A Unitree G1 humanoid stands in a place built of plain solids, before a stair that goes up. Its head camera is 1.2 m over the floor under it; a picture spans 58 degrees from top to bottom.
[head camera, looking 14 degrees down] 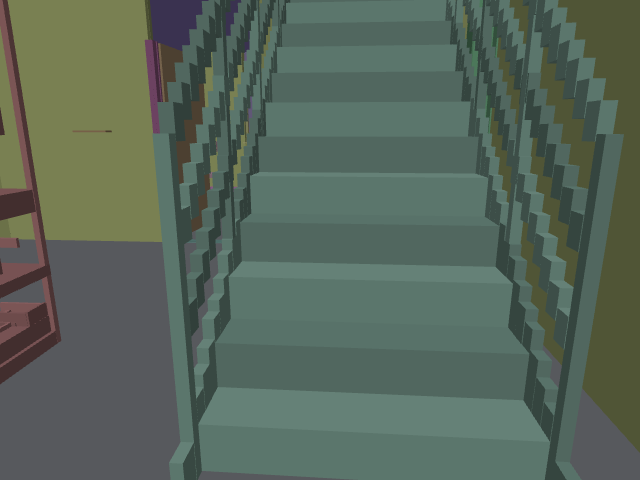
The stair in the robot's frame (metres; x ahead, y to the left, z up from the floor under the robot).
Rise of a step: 0.20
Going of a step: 0.23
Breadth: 1.30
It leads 4 degrees to the right of straight ahead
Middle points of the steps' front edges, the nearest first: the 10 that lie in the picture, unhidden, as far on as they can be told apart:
1.28 -0.17 0.20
1.52 -0.19 0.39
1.75 -0.20 0.59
1.98 -0.22 0.78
2.21 -0.24 0.98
2.44 -0.25 1.18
2.67 -0.27 1.37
2.90 -0.29 1.57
3.14 -0.31 1.76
3.37 -0.32 1.96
